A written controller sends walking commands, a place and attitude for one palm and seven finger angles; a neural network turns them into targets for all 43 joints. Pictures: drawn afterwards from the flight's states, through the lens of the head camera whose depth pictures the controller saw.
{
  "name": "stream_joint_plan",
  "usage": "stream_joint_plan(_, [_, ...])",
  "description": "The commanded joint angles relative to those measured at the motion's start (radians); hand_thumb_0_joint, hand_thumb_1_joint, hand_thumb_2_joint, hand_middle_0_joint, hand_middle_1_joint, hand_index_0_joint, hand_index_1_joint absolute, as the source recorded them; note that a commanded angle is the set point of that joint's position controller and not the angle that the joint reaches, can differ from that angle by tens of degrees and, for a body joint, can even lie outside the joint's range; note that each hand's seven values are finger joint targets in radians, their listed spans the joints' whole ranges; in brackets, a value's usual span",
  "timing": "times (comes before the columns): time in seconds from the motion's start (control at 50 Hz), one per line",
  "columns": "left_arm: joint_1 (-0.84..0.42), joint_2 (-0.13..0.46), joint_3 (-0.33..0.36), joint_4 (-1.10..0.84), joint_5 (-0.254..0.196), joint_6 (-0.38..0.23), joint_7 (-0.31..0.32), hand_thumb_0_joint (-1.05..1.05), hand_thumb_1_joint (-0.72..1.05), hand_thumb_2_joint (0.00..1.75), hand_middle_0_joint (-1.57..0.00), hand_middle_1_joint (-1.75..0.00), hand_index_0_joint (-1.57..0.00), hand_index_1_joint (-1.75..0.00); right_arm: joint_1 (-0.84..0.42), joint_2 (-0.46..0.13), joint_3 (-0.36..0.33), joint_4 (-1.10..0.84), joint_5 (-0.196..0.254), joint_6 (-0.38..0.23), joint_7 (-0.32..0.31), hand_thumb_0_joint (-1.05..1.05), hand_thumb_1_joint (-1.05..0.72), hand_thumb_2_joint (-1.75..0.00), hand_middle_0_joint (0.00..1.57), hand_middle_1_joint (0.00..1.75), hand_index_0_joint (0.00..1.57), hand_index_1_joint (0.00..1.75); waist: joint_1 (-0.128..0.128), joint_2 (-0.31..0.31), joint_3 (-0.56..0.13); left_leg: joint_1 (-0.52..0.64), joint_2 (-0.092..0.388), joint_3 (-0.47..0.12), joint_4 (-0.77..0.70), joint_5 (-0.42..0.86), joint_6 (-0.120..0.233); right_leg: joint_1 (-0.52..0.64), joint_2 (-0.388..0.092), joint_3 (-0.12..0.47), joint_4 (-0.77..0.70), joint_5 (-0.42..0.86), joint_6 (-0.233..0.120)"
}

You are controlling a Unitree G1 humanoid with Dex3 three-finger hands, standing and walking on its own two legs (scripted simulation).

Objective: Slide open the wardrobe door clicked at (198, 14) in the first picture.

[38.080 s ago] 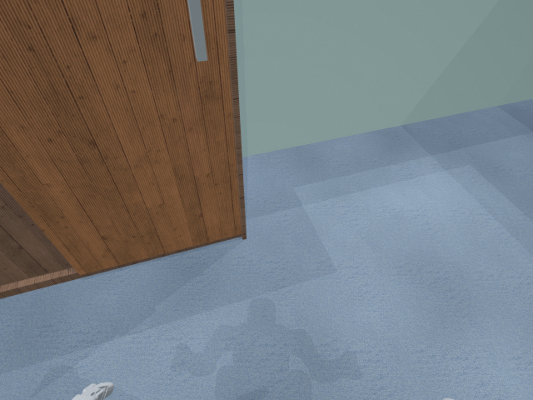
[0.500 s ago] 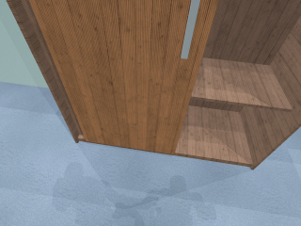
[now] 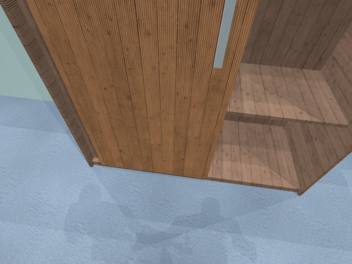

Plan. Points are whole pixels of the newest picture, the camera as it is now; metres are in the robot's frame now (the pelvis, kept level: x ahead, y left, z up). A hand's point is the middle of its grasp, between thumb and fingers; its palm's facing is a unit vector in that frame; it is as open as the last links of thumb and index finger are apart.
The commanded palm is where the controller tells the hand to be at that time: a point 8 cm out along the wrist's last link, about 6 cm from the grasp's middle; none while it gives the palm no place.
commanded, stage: look to check the result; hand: right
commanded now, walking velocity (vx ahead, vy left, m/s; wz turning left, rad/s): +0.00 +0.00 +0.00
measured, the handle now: (227, 14) +0.68 -0.08 +0.24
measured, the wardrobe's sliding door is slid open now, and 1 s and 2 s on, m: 0.58 0.58 0.58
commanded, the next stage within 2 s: stand and wait in 0.24 s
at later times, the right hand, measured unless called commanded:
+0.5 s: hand out of the picture +0.10 -0.23 -0.16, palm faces -0.04 +0.94 -0.33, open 7.4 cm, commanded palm none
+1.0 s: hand out of the picture +0.08 -0.23 -0.16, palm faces -0.04 +0.94 -0.33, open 7.4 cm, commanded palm none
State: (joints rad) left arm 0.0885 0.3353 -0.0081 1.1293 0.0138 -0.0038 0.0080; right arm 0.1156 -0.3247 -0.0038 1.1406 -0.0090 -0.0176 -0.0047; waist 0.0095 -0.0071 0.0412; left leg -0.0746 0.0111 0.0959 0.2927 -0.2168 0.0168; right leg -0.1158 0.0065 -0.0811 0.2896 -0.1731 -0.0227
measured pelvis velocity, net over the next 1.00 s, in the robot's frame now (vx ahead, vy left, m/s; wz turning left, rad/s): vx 0.00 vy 0.01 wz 0.01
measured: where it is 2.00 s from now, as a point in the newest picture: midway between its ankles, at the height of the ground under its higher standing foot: outside the picture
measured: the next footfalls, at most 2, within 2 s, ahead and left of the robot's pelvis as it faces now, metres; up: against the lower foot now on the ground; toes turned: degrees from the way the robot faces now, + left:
none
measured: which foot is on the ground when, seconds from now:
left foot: down 0.00-1.00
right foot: down 0.00-1.00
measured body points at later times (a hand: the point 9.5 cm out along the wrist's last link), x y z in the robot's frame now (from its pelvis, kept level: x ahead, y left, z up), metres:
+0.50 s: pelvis +0.01 +0.01 +0.00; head +0.02 +0.01 +0.45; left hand +0.09 +0.30 -0.14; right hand +0.10 -0.28 -0.13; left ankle -0.04 +0.10 -0.75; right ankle -0.01 -0.10 -0.75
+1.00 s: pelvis +0.00 +0.01 +0.00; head +0.02 +0.01 +0.45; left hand +0.06 +0.30 -0.14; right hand +0.08 -0.28 -0.14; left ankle -0.04 +0.10 -0.75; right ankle -0.01 -0.10 -0.75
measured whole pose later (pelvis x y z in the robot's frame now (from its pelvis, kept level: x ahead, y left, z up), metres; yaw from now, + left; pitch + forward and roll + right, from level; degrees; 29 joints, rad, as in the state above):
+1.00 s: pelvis +0.00 +0.01 +0.00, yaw +1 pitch -1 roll +0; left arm 0.11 0.32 -0.01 1.14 0.01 0.00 0.01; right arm 0.11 -0.32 0.00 1.14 -0.01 -0.02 -0.01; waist 0.02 0.00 0.04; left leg -0.05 -0.01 0.09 0.26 -0.20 0.03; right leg -0.09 -0.01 -0.09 0.28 -0.17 -0.01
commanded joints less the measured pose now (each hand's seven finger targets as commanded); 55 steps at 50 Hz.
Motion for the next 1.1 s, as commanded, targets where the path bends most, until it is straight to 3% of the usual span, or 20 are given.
stream_joint_plan(0.0, [-0.041,0.198,0.035,-0.061,0.000,-0.021,0.011,0.00,0.90,0.90,-0.20,-0.30,-0.20,-0.30,-0.036,-0.204,-0.037,-0.063,-0.004,-0.024,-0.010,0.00,-0.90,-0.90,0.20,0.30,0.20,0.30,-0.001,0.022,-0.106,-0.005,0.144,-0.130,-0.044,0.255,0.021,0.074,-0.157,0.138,-0.011,0.256,-0.009])
stream_joint_plan(0.2, [-0.034,0.196,0.036,-0.060,0.001,-0.022,0.013,0.00,0.90,0.90,-0.20,-0.30,-0.20,-0.30,-0.034,-0.208,-0.039,-0.069,-0.004,-0.027,-0.014,0.00,-0.90,-0.90,0.20,0.30,0.20,0.30,-0.001,0.018,-0.128,0.022,0.147,-0.126,-0.031,0.344,0.021,0.093,-0.156,0.129,0.002,0.315,-0.006])
stream_joint_plan(0.28, [-0.038,0.193,0.036,-0.058,0.002,-0.020,0.013,0.00,0.90,0.90,-0.20,-0.30,-0.20,-0.30,-0.045,-0.208,-0.038,-0.070,-0.003,-0.025,-0.013,0.00,-0.90,-0.90,0.20,0.30,0.20,0.30,0.000,0.015,-0.089,0.008,0.146,-0.129,-0.041,0.314,0.021,0.074,-0.156,0.126,-0.013,0.275,-0.003])
stream_joint_plan(0.38, [-0.038,0.190,0.037,-0.059,0.002,-0.021,0.012,0.00,0.90,0.90,-0.20,-0.30,-0.20,-0.30,-0.047,-0.206,-0.038,-0.074,-0.003,-0.026,-0.014,0.00,-0.90,-0.90,0.20,0.30,0.20,0.30,-0.001,0.010,-0.088,0.012,0.147,-0.132,-0.043,0.318,0.021,0.077,-0.155,0.126,-0.016,0.273,-0.002])
stream_joint_plan(0.46, [-0.034,0.189,0.035,-0.060,0.003,-0.021,0.013,0.00,0.90,0.90,-0.20,-0.30,-0.20,-0.30,-0.045,-0.206,-0.039,-0.075,-0.003,-0.026,-0.014,0.00,-0.90,-0.90,0.20,0.30,0.20,0.30,-0.001,0.003,-0.097,0.020,0.147,-0.135,-0.044,0.338,0.019,0.080,-0.154,0.121,-0.011,0.275,-0.002])
stream_joint_plan(0.5, [-0.024,0.187,0.036,-0.059,0.001,-0.021,0.014,0.00,0.90,0.90,-0.20,-0.30,-0.20,-0.30,-0.035,-0.208,-0.040,-0.075,-0.004,-0.029,-0.016,0.00,-0.90,-0.90,0.20,0.30,0.20,0.30,-0.002,0.033,-0.124,0.033,0.146,-0.130,-0.041,0.370,0.014,0.093,-0.155,0.119,-0.001,0.291,-0.004])
stream_joint_plan(0.54, [-0.022,0.189,0.036,-0.058,0.003,-0.021,0.016,0.00,0.90,0.90,-0.20,-0.30,-0.20,-0.30,-0.041,-0.205,-0.039,-0.077,-0.002,-0.027,-0.016,0.00,-0.90,-0.90,0.20,0.30,0.20,0.30,0.001,0.011,-0.118,0.033,0.148,-0.133,-0.035,0.385,0.018,0.091,-0.156,0.115,-0.003,0.303,-0.002])
stream_joint_plan(0.78, [-0.022,0.185,0.036,-0.053,0.002,-0.017,0.015,0.00,0.90,0.90,-0.20,-0.30,-0.20,-0.30,-0.040,-0.201,-0.036,-0.069,-0.001,-0.024,-0.013,0.00,-0.90,-0.90,0.20,0.30,0.20,0.30,0.000,0.009,-0.068,0.003,0.143,-0.142,-0.066,0.280,0.019,0.069,-0.155,0.120,-0.023,0.215,-0.001])
stream_joint_plan(1.08, [-0.019,0.187,0.035,-0.046,0.002,-0.019,0.013,0.00,0.90,0.90,-0.20,-0.30,-0.20,-0.30,-0.040,-0.201,-0.033,-0.061,-0.002,-0.026,-0.011,0.00,-0.90,-0.90,0.20,0.30,0.20,0.30,0.001,0.008,-0.081,0.006,0.143,-0.143,-0.073,0.253,0.018,0.071,-0.157,0.123,-0.031,0.204,-0.003])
